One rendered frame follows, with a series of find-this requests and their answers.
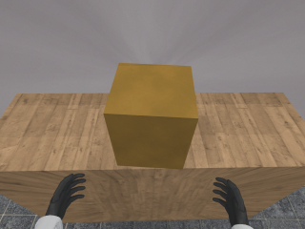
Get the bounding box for carton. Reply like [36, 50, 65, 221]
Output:
[103, 63, 199, 170]

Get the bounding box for pedestal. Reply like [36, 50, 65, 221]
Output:
[0, 93, 305, 223]

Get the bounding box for right robot hand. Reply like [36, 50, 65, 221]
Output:
[213, 177, 250, 227]

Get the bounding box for left robot hand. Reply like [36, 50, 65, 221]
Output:
[45, 173, 86, 219]

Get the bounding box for left robot forearm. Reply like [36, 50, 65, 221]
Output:
[34, 215, 63, 229]

